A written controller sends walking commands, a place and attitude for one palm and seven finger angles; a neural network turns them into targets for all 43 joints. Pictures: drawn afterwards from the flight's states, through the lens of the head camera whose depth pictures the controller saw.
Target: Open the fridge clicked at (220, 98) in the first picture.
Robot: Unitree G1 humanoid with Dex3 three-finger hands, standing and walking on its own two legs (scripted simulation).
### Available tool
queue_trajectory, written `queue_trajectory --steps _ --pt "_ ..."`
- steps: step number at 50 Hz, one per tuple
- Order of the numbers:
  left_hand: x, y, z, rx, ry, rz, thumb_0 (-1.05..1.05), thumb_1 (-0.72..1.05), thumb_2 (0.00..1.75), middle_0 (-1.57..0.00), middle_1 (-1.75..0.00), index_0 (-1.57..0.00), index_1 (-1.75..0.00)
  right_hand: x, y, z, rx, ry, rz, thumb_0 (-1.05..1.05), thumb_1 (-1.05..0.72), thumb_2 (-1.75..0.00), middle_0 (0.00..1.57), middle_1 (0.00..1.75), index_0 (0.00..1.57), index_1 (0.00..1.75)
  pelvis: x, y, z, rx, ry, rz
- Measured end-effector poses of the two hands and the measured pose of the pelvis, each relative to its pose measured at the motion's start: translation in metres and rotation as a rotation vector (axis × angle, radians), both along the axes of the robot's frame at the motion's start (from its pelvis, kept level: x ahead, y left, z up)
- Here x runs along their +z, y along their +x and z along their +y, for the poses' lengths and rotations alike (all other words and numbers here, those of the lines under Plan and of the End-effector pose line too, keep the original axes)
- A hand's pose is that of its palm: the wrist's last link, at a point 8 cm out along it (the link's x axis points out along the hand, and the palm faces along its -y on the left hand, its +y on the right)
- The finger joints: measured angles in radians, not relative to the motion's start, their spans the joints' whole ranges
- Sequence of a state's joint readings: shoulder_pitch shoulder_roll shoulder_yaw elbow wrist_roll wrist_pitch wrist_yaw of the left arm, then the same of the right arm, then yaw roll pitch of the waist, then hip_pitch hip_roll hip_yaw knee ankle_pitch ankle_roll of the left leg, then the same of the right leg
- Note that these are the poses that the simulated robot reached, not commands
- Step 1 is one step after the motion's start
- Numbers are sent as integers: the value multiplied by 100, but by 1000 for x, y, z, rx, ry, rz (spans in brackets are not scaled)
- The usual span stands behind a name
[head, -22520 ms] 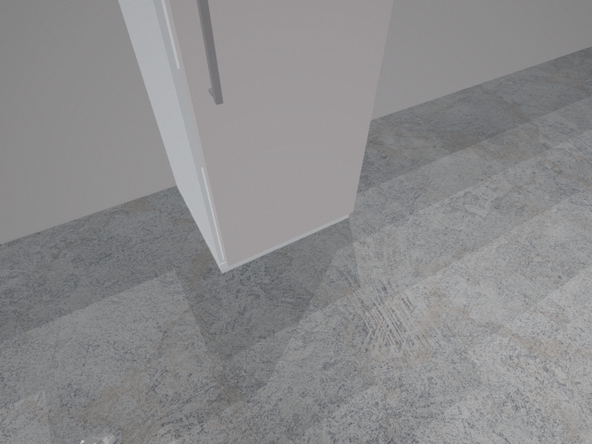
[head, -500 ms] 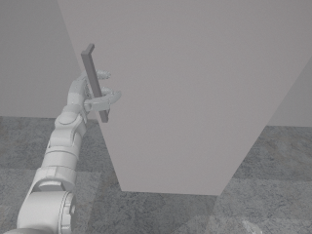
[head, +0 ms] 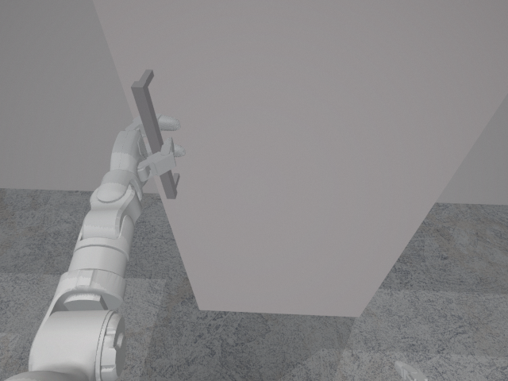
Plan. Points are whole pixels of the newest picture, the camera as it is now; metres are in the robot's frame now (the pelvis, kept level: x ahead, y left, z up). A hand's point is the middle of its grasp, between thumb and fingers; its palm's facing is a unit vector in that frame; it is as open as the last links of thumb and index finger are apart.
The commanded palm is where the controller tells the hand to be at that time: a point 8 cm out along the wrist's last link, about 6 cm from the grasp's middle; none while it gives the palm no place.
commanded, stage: grip the handle and tug to test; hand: left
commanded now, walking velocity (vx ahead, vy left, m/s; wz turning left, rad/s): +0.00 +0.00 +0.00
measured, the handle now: (161, 142) +0.46 +0.18 +0.15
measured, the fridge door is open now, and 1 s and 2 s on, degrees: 0 15 42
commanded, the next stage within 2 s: pull the door a little, standing still in 0.42 s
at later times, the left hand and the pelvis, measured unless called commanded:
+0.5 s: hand (167, 171) +0.38 +0.15 +0.15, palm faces +0.02 -1.00 -0.01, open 5.2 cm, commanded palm +0.35 +0.20 +0.16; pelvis +0.03 +0.00 +0.00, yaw -1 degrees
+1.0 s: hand (165, 234) +0.28 +0.13 +0.14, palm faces +0.06 -0.98 -0.17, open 5.6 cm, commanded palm +0.24 +0.18 +0.15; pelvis +0.00 -0.01 +0.00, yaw +1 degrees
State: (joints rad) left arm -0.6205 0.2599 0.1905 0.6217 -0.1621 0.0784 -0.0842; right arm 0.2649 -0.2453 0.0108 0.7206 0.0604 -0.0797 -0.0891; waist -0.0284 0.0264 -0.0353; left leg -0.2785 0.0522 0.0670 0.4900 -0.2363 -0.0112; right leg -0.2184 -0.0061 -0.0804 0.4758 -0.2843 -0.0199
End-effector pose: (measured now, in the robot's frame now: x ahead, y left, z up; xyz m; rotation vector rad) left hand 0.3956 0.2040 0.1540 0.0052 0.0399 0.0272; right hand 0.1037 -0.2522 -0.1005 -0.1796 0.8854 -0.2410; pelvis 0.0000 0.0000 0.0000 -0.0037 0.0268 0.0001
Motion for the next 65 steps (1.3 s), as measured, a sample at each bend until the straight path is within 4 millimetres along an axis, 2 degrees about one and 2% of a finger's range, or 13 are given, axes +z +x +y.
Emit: queue_trajectory --steps 10,17,24,30,38,42,47,52,58,65 --pt "0 -2 -1 4 3 -8 2 82 84 -38 -140 -39 -140 4 8 2 -12 13 -32 1 -90 -90 21 30 21 30 1 6 0 -16 3 -4" --pt "-1 -10 -2 6 9 -17 2 82 83 -36 -140 -35 -140 9 26 2 -12 18 -61 1 -90 -90 21 30 21 30 3 17 2 -25 5 -11" --pt "-1 -30 -2 -5 8 -24 2 82 83 -37 -140 -36 -140 15 56 6 24 21 -105 1 -90 -90 21 30 21 30 3 27 1 -21 6 -22" --pt "0 -47 -3 -14 8 -17 2 80 83 -40 -140 -40 -140 23 83 14 82 18 -147 1 -90 -90 21 30 21 30 3 26 -2 -4 8 -40" --pt "-1 -74 -7 -11 9 -20 2 79 82 -42 -140 -41 -140 36 99 22 114 47 -234 1 -90 -90 21 30 21 30 3 19 -6 -6 11 -59" --pt "-1 -99 -12 -22 11 -36 1 79 80 -42 -140 -40 -140 41 97 22 118 58 -260 1 -90 -90 21 30 21 30 3 17 -9 -13 13 -68" --pt "-2 -129 -18 19 154 -113 -2 72 79 -44 -140 -38 -140 38 88 19 139 19 -226 1 -90 -90 21 30 21 30 1 7 -9 6 -2 -47" --pt "-4 -155 -26 13 175 -166 -3 69 78 -45 -140 -38 -140 27 68 20 128 -1 -140 1 -90 -90 21 30 21 30 -1 -6 -3 15 0 -35" --pt "-5 -186 -36 -4 177 -182 -3 69 75 -44 -140 -38 -140 18 39 32 114 36 -105 1 -90 -90 20 30 20 30 -2 -25 1 11 16 -34" --pt "-5 -224 -54 22 192 -193 -4 70 73 -43 -140 -34 -140 2 16 41 176 103 -90 1 -90 -90 21 30 21 30 -4 -49 -19 70 29 -21"
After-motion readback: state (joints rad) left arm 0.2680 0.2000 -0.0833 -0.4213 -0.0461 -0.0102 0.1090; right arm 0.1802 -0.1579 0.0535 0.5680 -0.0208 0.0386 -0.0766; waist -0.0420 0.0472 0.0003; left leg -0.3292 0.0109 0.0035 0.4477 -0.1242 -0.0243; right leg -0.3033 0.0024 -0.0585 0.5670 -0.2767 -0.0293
